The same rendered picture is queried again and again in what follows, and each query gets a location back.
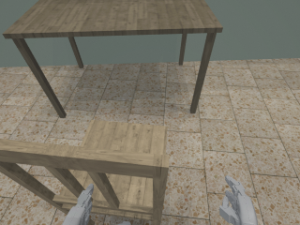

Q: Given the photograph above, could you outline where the chair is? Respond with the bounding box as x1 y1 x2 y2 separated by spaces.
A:
0 120 170 225

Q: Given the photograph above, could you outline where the left robot hand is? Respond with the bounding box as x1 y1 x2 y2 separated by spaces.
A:
62 183 94 225

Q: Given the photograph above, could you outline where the right robot hand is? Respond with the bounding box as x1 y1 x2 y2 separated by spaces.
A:
219 175 258 225

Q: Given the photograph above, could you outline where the table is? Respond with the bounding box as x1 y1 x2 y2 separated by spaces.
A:
2 0 223 118

